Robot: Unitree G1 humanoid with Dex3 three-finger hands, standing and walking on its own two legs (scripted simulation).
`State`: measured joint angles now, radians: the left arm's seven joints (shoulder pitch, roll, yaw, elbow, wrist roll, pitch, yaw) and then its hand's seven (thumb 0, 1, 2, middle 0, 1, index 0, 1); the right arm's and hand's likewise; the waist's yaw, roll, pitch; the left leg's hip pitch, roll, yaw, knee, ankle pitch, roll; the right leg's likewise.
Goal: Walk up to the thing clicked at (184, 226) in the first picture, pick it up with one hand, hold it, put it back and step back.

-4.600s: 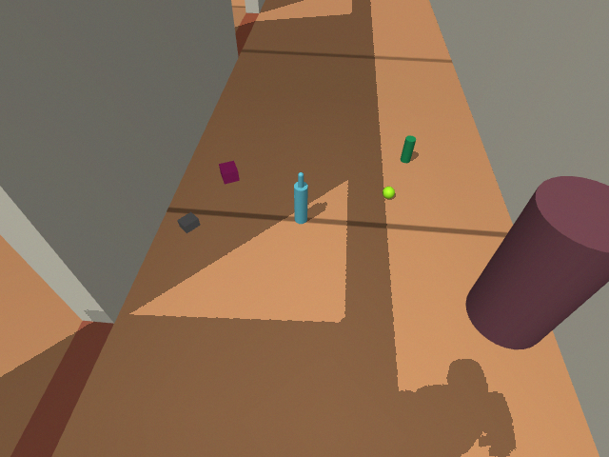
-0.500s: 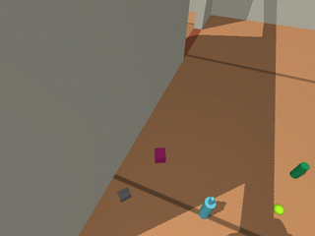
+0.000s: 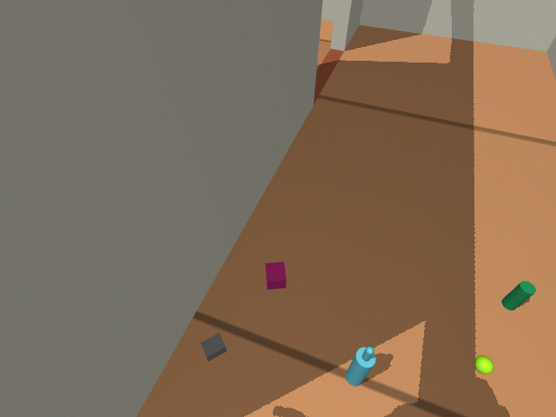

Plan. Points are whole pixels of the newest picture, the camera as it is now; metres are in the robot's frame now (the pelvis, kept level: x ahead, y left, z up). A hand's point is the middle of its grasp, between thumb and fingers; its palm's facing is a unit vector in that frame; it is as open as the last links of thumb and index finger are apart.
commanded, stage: walk up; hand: left
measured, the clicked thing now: (213, 346) +0.47 +0.25 -0.76
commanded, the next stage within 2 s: stand in 0.42 s
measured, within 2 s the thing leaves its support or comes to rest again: neither
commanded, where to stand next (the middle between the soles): +0.08 +0.01 m, yaw -1 degrees
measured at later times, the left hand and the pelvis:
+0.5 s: hand out of the picture +0.08 +0.25 -0.16, palm faces -0.02 -0.94 -0.34, open 7.4 cm; pelvis +0.01 +0.00 +0.00, yaw +0 degrees
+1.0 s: hand out of the picture +0.08 +0.24 -0.16, palm faces -0.04 -0.94 -0.34, open 7.4 cm; pelvis +0.00 -0.01 +0.00, yaw +0 degrees
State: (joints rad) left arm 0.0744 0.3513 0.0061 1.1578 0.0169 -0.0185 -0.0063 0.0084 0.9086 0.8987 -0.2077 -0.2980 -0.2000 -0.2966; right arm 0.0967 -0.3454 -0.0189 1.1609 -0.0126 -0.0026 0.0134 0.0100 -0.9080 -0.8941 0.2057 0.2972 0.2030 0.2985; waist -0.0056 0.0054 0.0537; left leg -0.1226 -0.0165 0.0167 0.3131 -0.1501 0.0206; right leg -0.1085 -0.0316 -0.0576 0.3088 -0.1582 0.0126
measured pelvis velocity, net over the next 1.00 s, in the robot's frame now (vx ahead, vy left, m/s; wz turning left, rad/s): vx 0.00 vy -0.01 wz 0.00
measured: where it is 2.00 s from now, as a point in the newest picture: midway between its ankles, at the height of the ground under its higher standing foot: outside the picture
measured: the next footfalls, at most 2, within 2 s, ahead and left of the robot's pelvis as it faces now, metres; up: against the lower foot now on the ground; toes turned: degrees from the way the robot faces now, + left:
none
